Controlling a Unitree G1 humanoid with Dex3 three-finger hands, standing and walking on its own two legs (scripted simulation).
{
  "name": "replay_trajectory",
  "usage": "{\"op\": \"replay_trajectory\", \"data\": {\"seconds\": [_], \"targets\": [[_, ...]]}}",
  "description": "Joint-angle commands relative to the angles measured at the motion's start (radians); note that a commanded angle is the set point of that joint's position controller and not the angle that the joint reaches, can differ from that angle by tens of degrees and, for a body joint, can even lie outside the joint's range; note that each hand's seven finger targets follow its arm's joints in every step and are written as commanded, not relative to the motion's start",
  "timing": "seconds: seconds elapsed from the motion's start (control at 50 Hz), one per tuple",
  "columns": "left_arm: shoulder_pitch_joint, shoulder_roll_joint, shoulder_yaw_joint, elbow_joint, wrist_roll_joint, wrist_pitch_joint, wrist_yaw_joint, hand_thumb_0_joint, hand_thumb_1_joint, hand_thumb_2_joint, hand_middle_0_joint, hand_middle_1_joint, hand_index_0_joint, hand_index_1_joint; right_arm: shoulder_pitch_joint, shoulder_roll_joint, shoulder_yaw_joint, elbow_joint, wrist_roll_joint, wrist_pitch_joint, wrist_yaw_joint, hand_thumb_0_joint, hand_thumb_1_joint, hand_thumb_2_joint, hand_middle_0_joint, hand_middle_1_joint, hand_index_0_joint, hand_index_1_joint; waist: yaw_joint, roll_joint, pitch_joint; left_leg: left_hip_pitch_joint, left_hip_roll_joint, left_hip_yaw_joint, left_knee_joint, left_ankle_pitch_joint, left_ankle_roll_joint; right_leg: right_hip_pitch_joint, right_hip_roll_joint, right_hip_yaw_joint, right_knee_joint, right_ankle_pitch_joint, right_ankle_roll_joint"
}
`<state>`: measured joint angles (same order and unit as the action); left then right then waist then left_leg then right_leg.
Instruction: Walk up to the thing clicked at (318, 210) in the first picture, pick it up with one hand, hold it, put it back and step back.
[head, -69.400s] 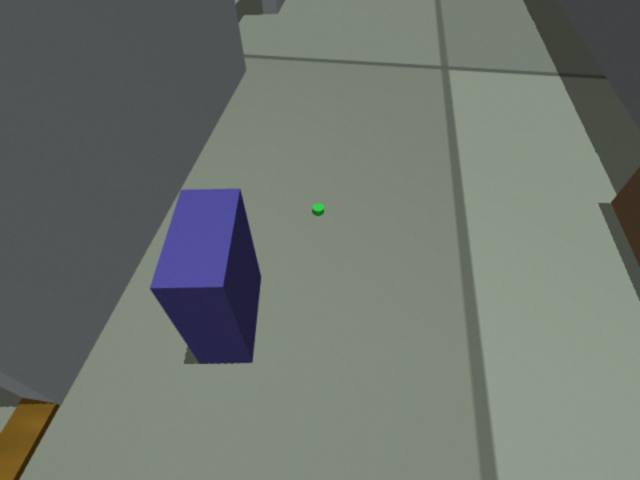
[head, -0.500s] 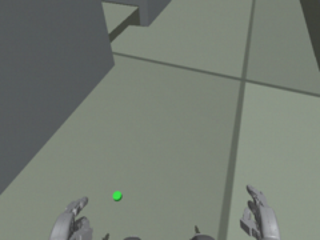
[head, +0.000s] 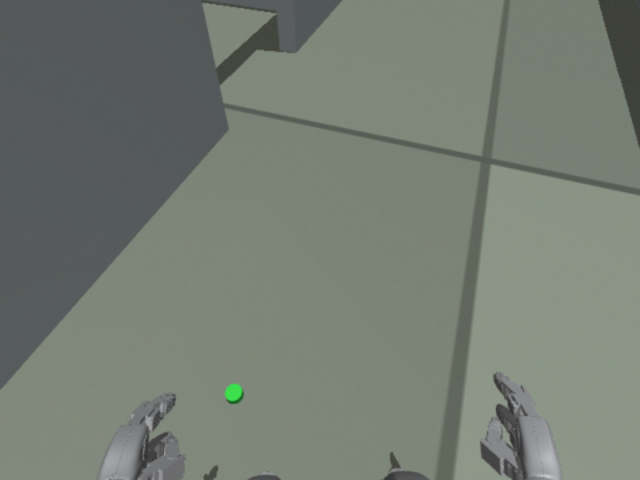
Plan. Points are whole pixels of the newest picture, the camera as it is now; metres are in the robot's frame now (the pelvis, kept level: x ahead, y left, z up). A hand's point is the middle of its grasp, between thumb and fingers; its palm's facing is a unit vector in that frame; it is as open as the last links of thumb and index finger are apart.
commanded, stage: home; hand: left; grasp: from above
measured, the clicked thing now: (234, 393) +0.46 +0.26 -0.70
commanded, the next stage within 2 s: stand in 0.32 s
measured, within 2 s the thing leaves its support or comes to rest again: neither
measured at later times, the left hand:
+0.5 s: hand (171, 463) +0.17 +0.20 -0.07, palm faces +0.01 -0.96 -0.29, open 7.4 cm
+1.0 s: hand out of the picture +0.03 +0.24 -0.10, palm faces +0.04 -0.94 -0.34, open 7.4 cm
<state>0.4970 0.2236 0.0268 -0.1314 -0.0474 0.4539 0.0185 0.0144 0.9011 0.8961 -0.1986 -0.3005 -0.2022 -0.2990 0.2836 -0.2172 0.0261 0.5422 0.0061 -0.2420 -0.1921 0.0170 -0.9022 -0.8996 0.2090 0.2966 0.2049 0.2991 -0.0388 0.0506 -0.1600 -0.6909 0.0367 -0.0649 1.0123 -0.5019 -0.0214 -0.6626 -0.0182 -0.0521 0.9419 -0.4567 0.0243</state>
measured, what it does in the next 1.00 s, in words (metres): rises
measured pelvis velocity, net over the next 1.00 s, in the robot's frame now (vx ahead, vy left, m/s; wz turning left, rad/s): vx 0.00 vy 0.00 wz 0.03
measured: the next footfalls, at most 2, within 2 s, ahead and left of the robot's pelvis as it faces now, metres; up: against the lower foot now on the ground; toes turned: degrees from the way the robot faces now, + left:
none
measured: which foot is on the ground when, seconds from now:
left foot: down 0.00-1.00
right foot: down 0.00-1.00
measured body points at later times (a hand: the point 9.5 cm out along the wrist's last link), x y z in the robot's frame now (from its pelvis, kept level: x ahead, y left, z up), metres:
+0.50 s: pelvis -0.01 +0.00 +0.01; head +0.03 +0.01 +0.46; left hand +0.17 +0.25 -0.05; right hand +0.16 -0.24 -0.08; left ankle +0.00 +0.13 -0.68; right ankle +0.01 -0.14 -0.68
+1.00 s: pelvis +0.00 +0.00 +0.06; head +0.01 -0.01 +0.51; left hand +0.03 +0.29 -0.08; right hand +0.08 -0.27 -0.09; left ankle +0.00 +0.13 -0.68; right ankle +0.01 -0.14 -0.68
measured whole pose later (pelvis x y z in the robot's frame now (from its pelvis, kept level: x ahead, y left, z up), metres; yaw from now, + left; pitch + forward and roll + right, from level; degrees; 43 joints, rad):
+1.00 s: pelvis +0.00 +0.00 +0.06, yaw +2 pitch -3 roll +0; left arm 0.21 0.28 0.03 1.05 0.04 0.01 0.03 0.01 0.90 0.90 -0.20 -0.30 -0.20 -0.30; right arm 0.17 -0.28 -0.04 1.05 -0.03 0.01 -0.02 0.01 -0.91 -0.90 0.21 0.30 0.20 0.30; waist 0.02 0.02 0.07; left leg -0.19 -0.01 -0.05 0.50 -0.26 -0.01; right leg -0.18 -0.06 -0.05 0.49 -0.25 0.03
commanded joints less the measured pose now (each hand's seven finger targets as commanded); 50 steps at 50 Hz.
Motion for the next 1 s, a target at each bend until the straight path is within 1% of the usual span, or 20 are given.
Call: {"op": "replay_trajectory", "data": {"seconds": [0.0,0.02,0.1,0.14,0.2,0.26,0.28,0.34,0.36,0.38,0.4,0.42,0.44,0.48,0.54,0.62,0.68,0.78,0.9,0.98], "targets": [[-0.015,0.101,0.062,-0.184,0.003,-0.045,0.009,0.0,0.9,0.9,-0.2,-0.299,-0.2,-0.299,-0.062,-0.119,-0.05,-0.155,0.0,-0.061,-0.01,0.0,-0.9,-0.9,0.2,0.3,0.2,0.3,0.0,-0.012,-0.083,0.085,-0.034,0.026,-0.161,0.235,0.03,0.081,0.036,-0.022,-0.142,0.191,-0.02],[-0.015,0.093,0.053,-0.17,0.004,-0.046,0.007,0.0,0.9,0.9,-0.2,-0.299,-0.2,-0.299,-0.065,-0.119,-0.049,-0.153,0.001,-0.061,-0.008,0.0,-0.9,-0.9,0.2,0.3,0.2,0.3,-0.001,-0.01,-0.067,0.078,-0.032,0.021,-0.169,0.221,0.028,0.07,0.038,-0.024,-0.14,0.175,-0.021],[-0.044,0.128,0.078,-0.226,0.006,-0.052,0.012,0.0,0.9,0.9,-0.2,-0.3,-0.2,-0.299,-0.06,-0.119,-0.052,-0.155,0.001,-0.058,-0.01,0.0,-0.9,-0.9,0.2,0.3,0.2,0.3,0.003,-0.012,-0.085,0.08,-0.036,0.029,-0.159,0.219,0.031,0.079,0.034,-0.02,-0.149,0.178,-0.019],[0.01,0.079,0.043,-0.154,0.001,-0.04,0.007,0.0,0.9,0.9,-0.2,-0.299,-0.2,-0.299,-0.064,-0.118,-0.047,-0.159,0.001,-0.06,-0.008,0.0,-0.9,-0.9,0.2,0.3,0.2,0.3,-0.004,-0.024,-0.064,0.07,-0.036,0.024,-0.164,0.21,0.031,0.069,0.036,-0.022,-0.148,0.171,-0.019],[-0.025,0.115,0.071,-0.208,0.001,-0.046,0.009,0.0,0.9,0.9,-0.2,-0.3,-0.2,-0.299,-0.064,-0.123,-0.052,-0.161,0.002,-0.056,-0.008,0.0,-0.9,-0.9,0.2,0.3,0.2,0.3,0.002,-0.002,-0.096,0.088,-0.033,0.021,-0.166,0.23,0.028,0.08,0.037,-0.024,-0.141,0.185,-0.02],[-0.003,0.091,0.051,-0.179,0.005,-0.041,0.009,0.0,0.9,0.9,-0.2,-0.299,-0.2,-0.299,-0.066,-0.116,-0.05,-0.165,0.003,-0.055,-0.008,0.0,-0.9,-0.9,0.2,0.3,0.2,0.3,0.001,0.002,-0.073,0.078,-0.032,0.024,-0.165,0.217,0.027,0.066,0.037,-0.024,-0.142,0.172,-0.022],[-0.029,0.105,0.06,-0.223,0.002,-0.047,0.011,0.0,0.9,0.9,-0.2,-0.3,-0.2,-0.299,-0.062,-0.121,-0.053,-0.167,0.003,-0.056,-0.007,0.0,-0.9,-0.9,0.2,0.3,0.2,0.299,-0.002,-0.001,-0.107,0.092,-0.031,0.019,-0.168,0.228,0.028,0.077,0.038,-0.024,-0.137,0.181,-0.023],[-0.014,0.108,0.063,-0.204,0.003,-0.044,0.011,0.0,0.9,0.9,-0.2,-0.299,-0.2,-0.299,-0.064,-0.123,-0.052,-0.163,0.004,-0.055,-0.007,0.0,-0.9,-0.9,0.2,0.3,0.2,0.3,0.008,0.005,-0.082,0.08,-0.029,0.015,-0.173,0.221,0.026,0.068,0.038,-0.025,-0.134,0.173,-0.024],[-0.015,0.101,0.052,-0.198,0.005,-0.046,0.009,0.0,0.9,0.9,-0.2,-0.299,-0.2,-0.299,-0.063,-0.12,-0.051,-0.164,0.003,-0.053,-0.006,0.0,-0.9,-0.9,0.2,0.3,0.2,0.3,0.0,0.009,-0.084,0.089,-0.026,0.009,-0.175,0.231,0.024,0.067,0.038,-0.026,-0.129,0.182,-0.024],[-0.017,0.108,0.064,-0.21,0.004,-0.047,0.011,0.0,0.9,0.9,-0.2,-0.3,-0.2,-0.3,-0.061,-0.122,-0.053,-0.166,0.003,-0.053,-0.007,0.0,-0.901,-0.9,0.2,0.299,0.2,0.299,0.005,0.013,-0.097,0.093,-0.028,0.015,-0.169,0.241,0.025,0.076,0.038,-0.025,-0.13,0.191,-0.025],[-0.32,0.184,0.066,0.141,0.117,-0.257,0.048,0.0,0.9,0.9,-0.2,-0.3,-0.2,-0.3,-0.111,-0.241,-0.089,0.08,-0.115,0.059,0.053,0.0,-0.901,-0.899,0.2,0.299,0.2,0.299,0.068,-0.068,0.141,0.087,-0.002,-0.02,-0.249,0.407,0.069,0.263,-0.042,0.034,-0.163,0.172,-0.045],[-0.223,0.2,0.084,0.324,0.118,-0.324,0.04,0.0,0.9,0.9,-0.2,-0.3,-0.2,-0.301,-0.131,-0.255,-0.107,0.101,-0.123,0.101,0.083,0.0,-0.9,-0.9,0.2,0.3,0.2,0.3,0.076,-0.114,0.053,0.153,-0.006,0.003,-0.237,0.413,0.088,0.291,-0.057,0.107,-0.203,0.175,-0.079],[-0.201,0.211,0.077,0.368,0.115,-0.356,0.033,0.0,0.9,0.9,-0.2,-0.3,-0.2,-0.301,-0.128,-0.256,-0.11,0.069,-0.129,0.123,0.102,0.0,-0.9,-0.9,0.2,0.3,0.2,0.3,0.06,-0.109,0.054,0.178,-0.014,-0.011,-0.24,0.376,0.088,0.247,-0.054,0.129,-0.234,0.163,-0.101],[-0.227,0.222,0.065,0.459,0.12,-0.397,0.026,0.0,0.9,0.9,-0.2,-0.3,-0.2,-0.301,-0.116,-0.231,-0.106,0.119,-0.086,0.135,0.141,0.0,-0.9,-0.9,0.2,0.3,0.2,0.3,0.065,-0.053,0.004,0.261,-0.015,-0.009,-0.272,0.397,0.082,0.33,-0.076,0.128,-0.204,0.284,-0.091],[-0.285,0.215,0.069,0.591,0.101,-0.408,0.022,0.0,0.9,0.9,-0.2,-0.3,-0.2,-0.301,-0.137,-0.216,-0.111,0.171,-0.053,0.151,0.172,0.0,-0.9,-0.9,0.2,0.3,0.2,0.3,0.073,-0.095,0.03,0.303,-0.022,-0.009,-0.313,0.328,0.074,0.322,-0.08,0.119,-0.274,0.223,-0.071],[-0.314,0.19,0.063,0.75,0.098,-0.435,0.026,0.0,0.9,0.9,-0.2,-0.3,-0.2,-0.301,-0.15,-0.233,-0.117,0.244,-0.063,0.171,0.174,0.0,-0.9,-0.9,0.2,0.3,0.2,0.3,0.076,0.004,0.058,0.356,0.027,-0.081,-0.431,0.328,0.088,0.344,-0.054,0.063,-0.286,0.208,-0.04],[-0.318,0.192,0.061,0.846,0.094,-0.453,0.025,0.0,0.9,0.9,-0.2,-0.3,-0.2,-0.301,-0.144,-0.234,-0.116,0.288,-0.059,0.183,0.168,0.0,-0.9,-0.9,0.2,0.3,0.2,0.3,0.071,-0.003,0.076,0.39,0.035,-0.084,-0.468,0.409,0.082,0.394,-0.059,0.058,-0.329,0.276,-0.036],[-0.321,0.21,0.056,0.982,0.086,-0.459,0.027,0.0,0.9,0.9,-0.2,-0.3,-0.2,-0.301,-0.154,-0.244,-0.111,0.358,-0.049,0.205,0.161,0.0,-0.9,-0.9,0.2,0.3,0.2,0.3,0.063,-0.014,0.13,0.418,0.034,-0.079,-0.552,0.352,0.066,0.46,-0.076,0.064,-0.442,0.276,-0.039],[-0.332,0.243,0.049,1.092,0.082,-0.468,0.029,0.0,0.9,0.9,-0.2,-0.3,-0.2,-0.301,-0.14,-0.248,-0.106,0.435,-0.037,0.216,0.16,0.0,-0.9,-0.9,0.2,0.3,0.2,0.3,0.049,-0.051,0.152,0.502,0.033,-0.058,-0.599,0.381,0.052,0.5,-0.098,0.077,-0.545,0.296,-0.036],[-0.346,0.25,0.043,1.143,0.082,-0.47,0.031,0.0,0.9,0.9,-0.2,-0.3,-0.2,-0.301,-0.144,-0.248,-0.102,0.471,-0.033,0.226,0.16,0.0,-0.9,-0.9,0.2,0.3,0.2,0.3,0.05,-0.055,0.176,0.509,0.038,-0.058,-0.636,0.367,0.045,0.522,-0.101,0.076,-0.588,0.259,-0.03]]}}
